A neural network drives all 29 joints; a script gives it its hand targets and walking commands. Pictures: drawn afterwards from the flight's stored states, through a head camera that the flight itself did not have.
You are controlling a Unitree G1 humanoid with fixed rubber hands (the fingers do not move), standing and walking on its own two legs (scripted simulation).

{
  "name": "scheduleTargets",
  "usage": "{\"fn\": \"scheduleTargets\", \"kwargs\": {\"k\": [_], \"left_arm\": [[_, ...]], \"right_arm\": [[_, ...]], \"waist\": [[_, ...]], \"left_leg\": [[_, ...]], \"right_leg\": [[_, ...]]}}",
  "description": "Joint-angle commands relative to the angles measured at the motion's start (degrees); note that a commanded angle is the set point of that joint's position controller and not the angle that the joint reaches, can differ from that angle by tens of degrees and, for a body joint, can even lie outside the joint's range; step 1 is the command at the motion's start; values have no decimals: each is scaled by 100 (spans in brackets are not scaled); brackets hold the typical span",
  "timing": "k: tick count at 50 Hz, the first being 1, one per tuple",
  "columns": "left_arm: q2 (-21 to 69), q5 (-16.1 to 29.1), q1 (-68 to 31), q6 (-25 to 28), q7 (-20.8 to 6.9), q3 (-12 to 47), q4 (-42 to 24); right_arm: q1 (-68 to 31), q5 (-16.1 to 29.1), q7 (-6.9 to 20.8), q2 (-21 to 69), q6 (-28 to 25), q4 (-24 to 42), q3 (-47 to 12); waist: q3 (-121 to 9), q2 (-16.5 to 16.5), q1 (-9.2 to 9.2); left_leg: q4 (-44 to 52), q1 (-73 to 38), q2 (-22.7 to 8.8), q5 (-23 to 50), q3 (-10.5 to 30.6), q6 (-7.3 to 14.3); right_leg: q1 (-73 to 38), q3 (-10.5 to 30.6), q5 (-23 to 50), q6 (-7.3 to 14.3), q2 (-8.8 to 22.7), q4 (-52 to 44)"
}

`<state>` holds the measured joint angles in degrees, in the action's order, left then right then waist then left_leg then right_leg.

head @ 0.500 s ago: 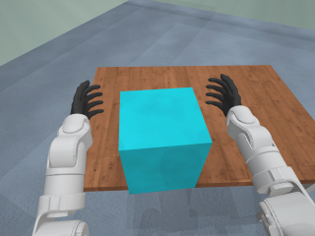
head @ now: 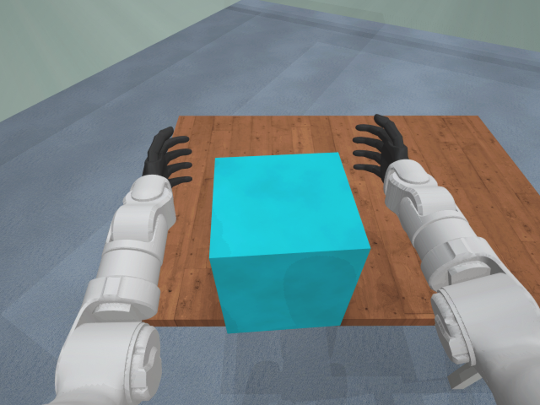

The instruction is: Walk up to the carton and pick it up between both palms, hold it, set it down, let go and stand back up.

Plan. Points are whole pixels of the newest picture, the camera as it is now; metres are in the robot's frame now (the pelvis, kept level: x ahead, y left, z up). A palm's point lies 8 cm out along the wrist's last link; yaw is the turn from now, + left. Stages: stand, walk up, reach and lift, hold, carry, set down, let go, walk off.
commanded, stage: reach and lift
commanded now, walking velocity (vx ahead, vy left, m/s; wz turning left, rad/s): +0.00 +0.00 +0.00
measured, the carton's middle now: (280, 246) +0.41 +0.01 -0.01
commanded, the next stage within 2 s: none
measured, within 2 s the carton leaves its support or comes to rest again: neither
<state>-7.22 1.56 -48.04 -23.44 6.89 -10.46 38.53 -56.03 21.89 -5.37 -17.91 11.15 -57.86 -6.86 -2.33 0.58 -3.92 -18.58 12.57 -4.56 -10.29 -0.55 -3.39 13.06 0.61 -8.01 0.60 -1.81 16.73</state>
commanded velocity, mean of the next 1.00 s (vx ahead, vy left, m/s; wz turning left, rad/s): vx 0.00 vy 0.00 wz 0.00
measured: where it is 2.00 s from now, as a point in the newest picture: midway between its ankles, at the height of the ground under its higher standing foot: outside the picture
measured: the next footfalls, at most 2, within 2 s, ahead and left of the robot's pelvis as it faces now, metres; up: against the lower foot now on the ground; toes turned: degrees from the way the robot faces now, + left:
none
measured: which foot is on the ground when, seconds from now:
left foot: down 0.00-1.00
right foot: down 0.00-1.00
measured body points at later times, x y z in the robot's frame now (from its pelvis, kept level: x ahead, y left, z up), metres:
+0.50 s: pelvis -0.01 +0.00 -0.01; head +0.03 +0.01 +0.44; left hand +0.41 +0.18 +0.05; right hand +0.43 -0.14 +0.05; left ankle -0.01 +0.15 -0.75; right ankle +0.00 -0.11 -0.75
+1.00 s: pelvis -0.01 +0.01 -0.02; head +0.05 +0.00 +0.43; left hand +0.41 +0.17 +0.04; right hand +0.45 -0.13 +0.05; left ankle -0.01 +0.15 -0.75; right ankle +0.00 -0.11 -0.75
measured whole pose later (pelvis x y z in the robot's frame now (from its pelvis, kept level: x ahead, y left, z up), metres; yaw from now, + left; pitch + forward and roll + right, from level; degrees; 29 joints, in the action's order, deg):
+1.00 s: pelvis -0.01 +0.01 -0.02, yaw +1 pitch +17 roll -1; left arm 0.1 -3.9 -48.1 22.2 8.9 -20.9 72.5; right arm -53.4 0.4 -5.0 -7.8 -14.2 -74.9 10.4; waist -10.4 1.7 -2.9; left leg -30.0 33.2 -3.8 -13.4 0.2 -2.6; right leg 33.1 -0.1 -11.2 0.1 -1.0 27.6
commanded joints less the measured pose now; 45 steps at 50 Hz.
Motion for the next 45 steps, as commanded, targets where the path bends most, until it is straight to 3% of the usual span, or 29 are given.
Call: {"fn": "scheduleTargets", "kwargs": {"k": [1,5,8,12,16,18,19,21,27,28,30,33,38,42,45], "left_arm": [[-264,-329,-1731,1294,-51,-113,-364],[-102,-256,-2282,1959,116,71,-776],[126,-161,-2450,2140,298,364,-754],[285,-226,-1944,2172,371,312,470],[115,-322,-1701,2624,294,-49,1814],[-11,-377,-1694,2965,267,-255,2318],[-45,-395,-1798,3145,277,-313,2465],[-73,-309,-2034,3437,293,-240,2732],[11,373,-2907,4030,442,392,2504],[70,510,-2725,4203,434,349,2234],[92,559,-2721,4389,400,401,2167],[130,316,-2383,4450,323,240,2348],[288,-11,-1936,4455,216,-37,2859],[730,-254,-2037,4573,145,-317,2894],[1235,-635,-2146,4717,-18,-631,2836]], "right_arm": [[-1916,-586,-11,-268,-986,579,544],[-2151,-928,36,-256,-1484,953,963],[-2130,-1069,99,-279,-1590,783,1144],[-1738,-1121,208,-131,-1496,-279,1021],[-1634,-1087,237,92,-1692,-924,817],[-1806,-1060,233,163,-1938,-836,708],[-1882,-1050,226,192,-2074,-845,715],[-2096,-1085,214,181,-2281,-802,793],[-2535,-940,214,72,-2519,-780,788],[-2331,-846,158,148,-2596,-493,587],[-2304,-775,128,196,-2662,-745,519],[-2108,-844,134,278,-2704,-1268,522],[-1985,-945,114,431,-2804,-1440,611],[-2164,-1404,109,1145,-2759,-1218,889],[-2150,-2077,182,1927,-2708,-1067,1315]], "waist": [[-2618,-123,-49],[-3408,113,80],[-3668,353,197],[-3177,86,118],[-2570,-396,-98],[-2678,-628,-282],[-2726,-580,-329],[-2870,-533,-292],[-3978,-175,-55],[-4396,-157,-214],[-4829,-2,-106],[-4748,38,-32],[-3957,-157,-64],[-3515,-421,-60],[-3343,-464,31]], "left_leg": [[-194,-410,543,1967,-266,-63],[-463,-657,493,2322,-309,-237],[-666,-1094,407,2403,-255,-362],[-617,-803,359,1818,-221,-158],[-511,332,424,1262,-263,89],[-532,774,451,1224,-315,159],[-582,958,452,1234,-330,146],[-698,1107,439,1212,-370,91],[-1200,742,337,1526,-328,-124],[-1302,650,352,1746,-450,-183],[-1435,655,360,2218,-444,-284],[-1501,886,420,2484,-413,-285],[-1477,1001,402,2402,-304,-159],[-1364,1293,429,2055,-304,10],[-1232,1320,465,1811,-352,113]], "right_leg": [[-1372,-104,2721,-406,-134,336],[-908,-219,2340,-263,-206,301],[-253,-337,1746,-86,-279,210],[211,-250,711,17,-230,71],[-73,-51,610,-129,-70,310],[-339,-13,781,-191,-29,494],[-359,0,868,-199,-8,595],[-215,-6,878,-182,9,698],[739,-163,756,-30,-88,889],[410,-170,1058,-67,-60,966],[339,-177,1601,-55,-99,1089],[207,-147,2018,-44,-104,1187],[488,-110,1806,-84,-86,1136],[308,-82,1635,-153,-20,1129],[166,-101,1492,-140,50,1047]]}}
